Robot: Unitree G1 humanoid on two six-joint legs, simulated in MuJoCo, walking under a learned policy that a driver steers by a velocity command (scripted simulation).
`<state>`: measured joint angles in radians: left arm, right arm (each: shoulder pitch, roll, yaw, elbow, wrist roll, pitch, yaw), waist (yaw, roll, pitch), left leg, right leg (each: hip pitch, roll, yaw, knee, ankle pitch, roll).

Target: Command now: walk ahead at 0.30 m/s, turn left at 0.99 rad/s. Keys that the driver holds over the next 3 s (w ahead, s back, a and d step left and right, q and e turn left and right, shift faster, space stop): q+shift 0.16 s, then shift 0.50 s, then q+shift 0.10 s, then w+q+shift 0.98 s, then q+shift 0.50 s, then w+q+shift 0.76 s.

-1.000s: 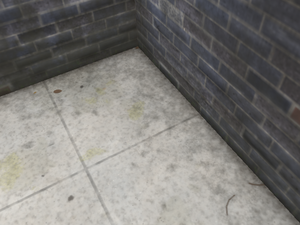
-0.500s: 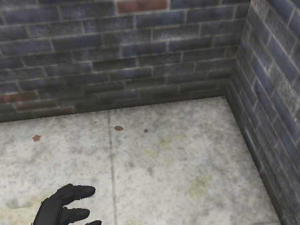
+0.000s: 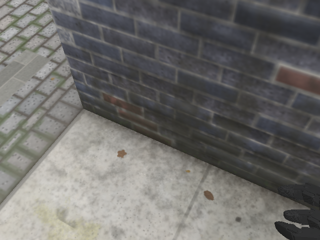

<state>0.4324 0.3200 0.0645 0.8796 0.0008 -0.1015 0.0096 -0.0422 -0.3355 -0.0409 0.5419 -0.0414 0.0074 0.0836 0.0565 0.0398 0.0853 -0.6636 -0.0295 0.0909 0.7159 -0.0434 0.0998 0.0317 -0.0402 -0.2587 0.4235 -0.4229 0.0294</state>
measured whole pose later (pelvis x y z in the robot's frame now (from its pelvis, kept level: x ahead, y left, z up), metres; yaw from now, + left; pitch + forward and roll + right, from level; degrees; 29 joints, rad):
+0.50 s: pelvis +0.17 -0.06 +0.00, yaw +19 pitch +1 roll +1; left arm 0.12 0.20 0.02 0.69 0.02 0.04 0.05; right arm 0.25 -0.28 -0.07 0.73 -0.01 0.06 0.01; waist -0.03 0.03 0.06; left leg -0.42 -0.20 -0.16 0.68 -0.34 0.06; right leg -0.40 -0.03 0.02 0.62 -0.23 0.01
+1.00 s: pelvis +0.18 -0.03 +0.01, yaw +33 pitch +1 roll -1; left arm 0.19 0.29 0.09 0.86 0.00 0.05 0.07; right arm 0.30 -0.26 -0.06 0.83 -0.04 0.06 0.05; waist -0.04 -0.01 0.02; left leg -0.17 -0.10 -0.10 0.50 -0.34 0.12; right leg -0.40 -0.04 -0.03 0.87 -0.47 0.02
